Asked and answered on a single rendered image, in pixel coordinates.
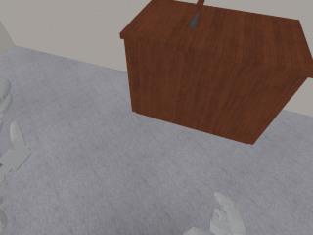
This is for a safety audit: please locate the robot right hand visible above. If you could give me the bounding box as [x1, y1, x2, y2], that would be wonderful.
[210, 192, 247, 235]

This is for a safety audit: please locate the counter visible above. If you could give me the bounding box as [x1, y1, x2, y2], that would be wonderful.
[119, 0, 313, 145]

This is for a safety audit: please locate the robot left hand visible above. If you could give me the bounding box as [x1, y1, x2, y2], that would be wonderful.
[0, 79, 32, 184]

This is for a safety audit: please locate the tap lever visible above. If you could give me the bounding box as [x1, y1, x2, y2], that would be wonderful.
[189, 13, 200, 29]

